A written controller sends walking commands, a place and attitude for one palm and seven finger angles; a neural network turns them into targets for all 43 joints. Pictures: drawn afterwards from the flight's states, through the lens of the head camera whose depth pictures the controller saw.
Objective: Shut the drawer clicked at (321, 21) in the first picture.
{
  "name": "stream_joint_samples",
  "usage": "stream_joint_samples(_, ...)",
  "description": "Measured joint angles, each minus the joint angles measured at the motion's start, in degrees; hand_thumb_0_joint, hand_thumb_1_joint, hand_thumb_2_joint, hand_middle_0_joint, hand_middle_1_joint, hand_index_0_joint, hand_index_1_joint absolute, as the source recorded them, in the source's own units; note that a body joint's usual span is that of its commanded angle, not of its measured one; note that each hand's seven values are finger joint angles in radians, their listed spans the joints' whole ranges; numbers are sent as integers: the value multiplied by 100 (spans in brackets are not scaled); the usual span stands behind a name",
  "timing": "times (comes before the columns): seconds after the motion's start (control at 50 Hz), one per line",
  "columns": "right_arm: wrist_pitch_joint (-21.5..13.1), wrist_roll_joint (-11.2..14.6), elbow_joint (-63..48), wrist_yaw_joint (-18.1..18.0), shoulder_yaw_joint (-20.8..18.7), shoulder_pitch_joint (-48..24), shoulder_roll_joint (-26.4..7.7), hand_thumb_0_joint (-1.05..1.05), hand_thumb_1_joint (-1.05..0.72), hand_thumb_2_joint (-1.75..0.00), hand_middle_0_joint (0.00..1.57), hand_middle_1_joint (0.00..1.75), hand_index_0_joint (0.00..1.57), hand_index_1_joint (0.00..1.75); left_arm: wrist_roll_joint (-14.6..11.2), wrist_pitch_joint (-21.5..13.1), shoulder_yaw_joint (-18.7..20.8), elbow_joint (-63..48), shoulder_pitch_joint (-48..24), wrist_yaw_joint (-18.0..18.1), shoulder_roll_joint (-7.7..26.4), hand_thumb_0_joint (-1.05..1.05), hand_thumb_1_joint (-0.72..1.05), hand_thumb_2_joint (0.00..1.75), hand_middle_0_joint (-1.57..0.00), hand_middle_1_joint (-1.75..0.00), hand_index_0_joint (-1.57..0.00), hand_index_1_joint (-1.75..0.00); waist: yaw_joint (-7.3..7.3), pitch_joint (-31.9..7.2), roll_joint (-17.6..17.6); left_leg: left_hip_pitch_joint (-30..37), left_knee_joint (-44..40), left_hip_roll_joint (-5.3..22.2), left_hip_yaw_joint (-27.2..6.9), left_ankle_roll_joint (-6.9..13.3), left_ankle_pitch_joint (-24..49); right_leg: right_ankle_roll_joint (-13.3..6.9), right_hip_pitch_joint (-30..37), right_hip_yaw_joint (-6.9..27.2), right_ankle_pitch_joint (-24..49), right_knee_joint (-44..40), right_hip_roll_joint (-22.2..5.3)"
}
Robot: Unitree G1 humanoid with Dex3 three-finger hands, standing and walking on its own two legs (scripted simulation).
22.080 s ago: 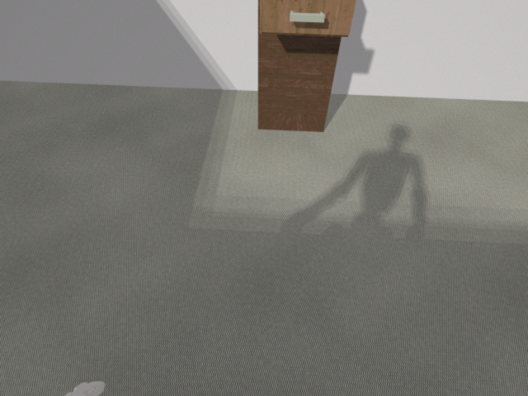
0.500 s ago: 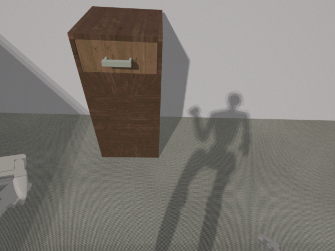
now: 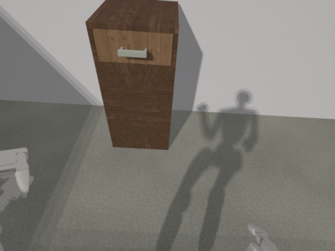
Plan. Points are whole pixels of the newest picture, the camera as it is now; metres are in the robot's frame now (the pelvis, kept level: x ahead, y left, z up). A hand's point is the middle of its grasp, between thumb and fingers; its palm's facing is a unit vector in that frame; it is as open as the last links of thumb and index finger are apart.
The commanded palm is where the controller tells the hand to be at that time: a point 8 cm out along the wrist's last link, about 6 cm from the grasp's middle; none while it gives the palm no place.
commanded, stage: stop stepping back and stand still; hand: left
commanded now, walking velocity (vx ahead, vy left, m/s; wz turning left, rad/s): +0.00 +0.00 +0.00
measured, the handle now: (133, 51) +0.96 +0.21 +0.03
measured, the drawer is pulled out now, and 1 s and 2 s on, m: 0.00 0.00 0.00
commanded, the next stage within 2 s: let the arm hang, fingers relaxed in 0.10 s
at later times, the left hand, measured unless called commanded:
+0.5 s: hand out of the picture +0.07 +0.20 -0.16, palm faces -0.01 -0.97 -0.22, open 3.2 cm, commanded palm none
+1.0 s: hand out of the picture +0.02 +0.20 -0.16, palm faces +0.02 -0.97 -0.24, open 7.0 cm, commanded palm none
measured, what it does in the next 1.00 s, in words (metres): stands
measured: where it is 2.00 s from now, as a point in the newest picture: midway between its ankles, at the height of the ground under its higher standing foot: outside the picture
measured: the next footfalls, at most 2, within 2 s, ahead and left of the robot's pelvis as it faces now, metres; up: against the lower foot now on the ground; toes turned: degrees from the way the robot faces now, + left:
none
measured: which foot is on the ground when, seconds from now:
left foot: down 0.00-1.00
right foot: down 0.00-1.00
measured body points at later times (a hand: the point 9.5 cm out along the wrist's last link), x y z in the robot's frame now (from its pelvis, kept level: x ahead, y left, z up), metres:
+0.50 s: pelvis +0.01 +0.01 +0.01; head +0.02 +0.02 +0.46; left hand +0.07 +0.25 -0.14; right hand +0.09 -0.24 -0.13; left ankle +0.03 +0.11 -0.73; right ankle +0.04 -0.11 -0.73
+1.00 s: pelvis +0.01 +0.01 +0.01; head +0.02 +0.00 +0.46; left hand +0.02 +0.25 -0.14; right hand +0.00 -0.21 -0.15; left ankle +0.03 +0.11 -0.73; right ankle +0.04 -0.11 -0.73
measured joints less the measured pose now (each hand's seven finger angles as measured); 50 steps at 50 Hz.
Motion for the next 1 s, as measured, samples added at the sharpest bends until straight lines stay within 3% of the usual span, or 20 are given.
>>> stream_joint_samples(0.08, -61, 27, -98, 102, 102, -61, 86, 2, -90, -90, 20, 30, 21, 30, 14, -30, 92, -56, 90, -19, 146, 2, 89, 90, -141, -160, -141, -160, -35, 64, 25, 46, -46, 7, -39, -62, -28, -60, 380, -38, 971, -931, 37)
stream_joint_samples(0.14, -7, 39, -89, 169, 91, -138, 46, 2, -90, -90, 20, 30, 21, 30, -36, -78, 16, -75, 173, -81, 67, 2, 89, 90, -141, -160, -141, -160, -20, 58, 195, -9, -30, 101, -111, -72, -71, -157, 422, -94, 1043, -1111, 150)
stream_joint_samples(0.22, -8, 53, 53, 257, -27, -200, -84, 1, -90, -90, 20, 30, 21, 30, 24, -117, -202, 193, 145, -197, 15, 1, 89, 90, -140, -160, -141, -160, 22, -12, 304, -129, -5, 83, -180, -48, -60, -124, 391, -111, 1045, -1238, 158)
stream_joint_samples(0.28, 172, 36, 515, 488, -185, -367, -397, 1, -90, -90, 20, 30, 21, 30, 189, 457, -898, 2235, -808, -596, -79, 1, 89, 90, -139, -159, -140, -158, 79, -138, 490, -354, 202, -82, -241, 35, -149, -31, 115, -170, 848, -835, -17)
stream_joint_samples(0.36, 542, -37, 945, 517, -148, -557, -489, 1, -90, -90, 20, 30, 21, 30, 249, 1312, -1483, 5317, -1692, -752, -535, 1, 90, 90, -132, -152, -132, -152, 16, -57, 488, -298, 211, -171, -179, 90, -155, 14, 84, -106, 757, -660, -109)
stream_joint_samples(0.46, 744, -60, 1315, 497, -76, -473, -300, 1, -90, -90, 20, 30, 20, 30, 207, 1529, -2080, 7578, -1782, -852, -978, 1, 91, 90, -116, -136, -117, -136, -89, 251, 177, -4, -136, -135, -111, 60, 10, -10, 337, -36, 941, -984, -61)
stream_joint_samples(0.48, 771, -60, 1417, 485, -67, -416, -254, 1, -90, -90, 20, 30, 20, 30, 290, 1512, -2090, 7866, -1761, -719, -1002, 2, 91, 90, -113, -135, -113, -133, -80, 290, 128, 32, -217, -116, -120, 54, 55, -16, 389, -46, 1004, -1099, -39)
stream_joint_samples(0.52, 824, -58, 1638, 466, -51, -275, -174, 1, -90, -90, 20, 30, 20, 30, 210, 1476, -2040, 8321, -1700, -707, -944, 2, 91, 90, -105, -130, -106, -125, -25, 346, 70, 87, -376, -87, -145, 39, 146, -35, 483, -72, 1128, -1330, -2)
stream_joint_samples(0.66, 943, -34, 2296, 425, -90, 161, -36, 1, -90, -90, 20, 30, 20, 30, 145, 1355, -2034, 9243, -1404, -797, -743, 1, 91, 90, -79, -100, -80, -97, 132, 410, 202, 200, -727, -93, -186, 45, 327, -44, 652, -113, 1346, -1775, 7)
stream_joint_samples(0.86, 865, 4, 2674, 374, -109, 261, 99, 1, -90, -90, 20, 30, 20, 30, 119, 1284, -2084, 9697, -1471, -753, -906, 1, 91, 90, -41, -55, -42, -54, 87, 383, 386, 408, -911, -143, -113, 64, 366, -19, 753, -37, 1306, -1773, -40)
stream_joint_samples(1.0, 821, -10, 2709, 373, -120, 144, 187, 1, -90, -90, 20, 30, 20, 30, 117, 1209, -2093, 9598, -1798, -741, -1107, 1, 91, 90, -26, -37, -26, -36, 38, 288, 365, 472, -931, -124, -89, 38, 347, -36, 782, -12, 1270, -1743, -21)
